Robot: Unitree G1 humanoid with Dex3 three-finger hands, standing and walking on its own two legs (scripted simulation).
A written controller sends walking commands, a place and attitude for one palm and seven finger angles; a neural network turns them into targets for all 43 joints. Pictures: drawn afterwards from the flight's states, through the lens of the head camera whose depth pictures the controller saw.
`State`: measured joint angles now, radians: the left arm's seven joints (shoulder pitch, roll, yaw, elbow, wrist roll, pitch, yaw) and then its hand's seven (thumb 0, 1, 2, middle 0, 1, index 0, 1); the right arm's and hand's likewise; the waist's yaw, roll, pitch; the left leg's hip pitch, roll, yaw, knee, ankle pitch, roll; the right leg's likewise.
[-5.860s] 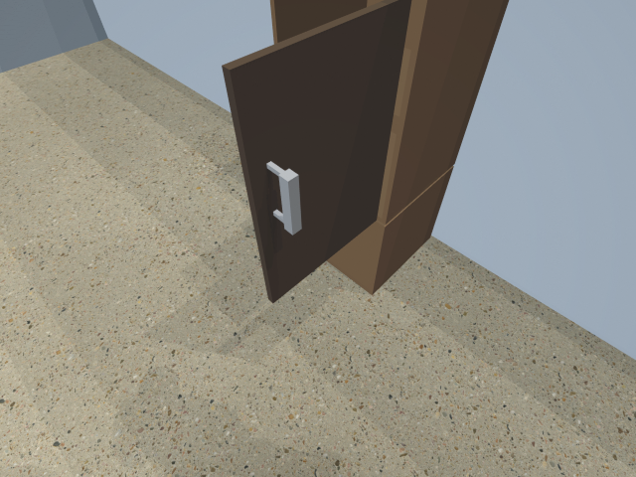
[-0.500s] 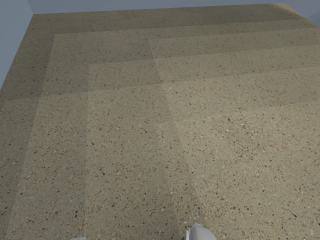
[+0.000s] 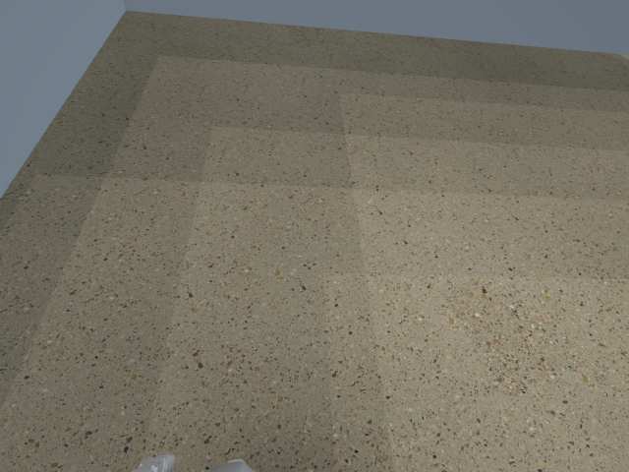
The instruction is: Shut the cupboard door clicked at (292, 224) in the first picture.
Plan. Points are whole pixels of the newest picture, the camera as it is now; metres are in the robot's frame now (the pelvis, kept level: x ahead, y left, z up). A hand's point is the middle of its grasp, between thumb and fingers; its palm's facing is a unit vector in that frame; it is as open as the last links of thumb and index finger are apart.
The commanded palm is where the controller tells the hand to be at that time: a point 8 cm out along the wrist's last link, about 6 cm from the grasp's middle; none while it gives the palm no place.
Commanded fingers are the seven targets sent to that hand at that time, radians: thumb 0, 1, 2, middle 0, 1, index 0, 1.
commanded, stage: walk to a spot facing it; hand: left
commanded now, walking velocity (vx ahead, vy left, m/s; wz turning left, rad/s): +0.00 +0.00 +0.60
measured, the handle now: out of the picture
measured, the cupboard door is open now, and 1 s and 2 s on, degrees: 89 89 89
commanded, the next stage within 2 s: none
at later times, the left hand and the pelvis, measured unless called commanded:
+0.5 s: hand out of the picture +0.04 +0.13 -0.13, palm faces +0.29 -0.91 -0.29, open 7.4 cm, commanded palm none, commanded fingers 0.00 0.90 0.90 -0.20 -0.30 -0.20 -0.30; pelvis +0.03 -0.09 +0.02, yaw +18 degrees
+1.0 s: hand out of the picture +0.00 +0.13 -0.14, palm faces +0.58 -0.76 -0.30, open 7.4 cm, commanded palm none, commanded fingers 0.00 0.90 0.90 -0.20 -0.30 -0.20 -0.30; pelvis +0.05 -0.11 +0.02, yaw +36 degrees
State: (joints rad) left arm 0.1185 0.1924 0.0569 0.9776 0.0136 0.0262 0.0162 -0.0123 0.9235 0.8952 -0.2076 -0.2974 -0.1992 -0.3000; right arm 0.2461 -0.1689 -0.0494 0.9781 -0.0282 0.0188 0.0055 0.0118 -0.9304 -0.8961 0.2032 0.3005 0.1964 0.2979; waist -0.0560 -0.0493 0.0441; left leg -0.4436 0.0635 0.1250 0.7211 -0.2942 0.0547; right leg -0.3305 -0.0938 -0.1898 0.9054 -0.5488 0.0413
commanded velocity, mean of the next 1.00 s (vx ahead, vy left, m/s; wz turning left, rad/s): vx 0.00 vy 0.00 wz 0.60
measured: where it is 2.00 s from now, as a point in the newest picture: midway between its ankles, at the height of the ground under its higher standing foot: outside the picture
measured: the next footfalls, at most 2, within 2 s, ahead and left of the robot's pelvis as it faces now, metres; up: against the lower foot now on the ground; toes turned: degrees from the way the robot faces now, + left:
right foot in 0.36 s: +0.08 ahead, -0.19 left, +0.00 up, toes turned +10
left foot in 0.72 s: +0.02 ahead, +0.04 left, +0.00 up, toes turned +34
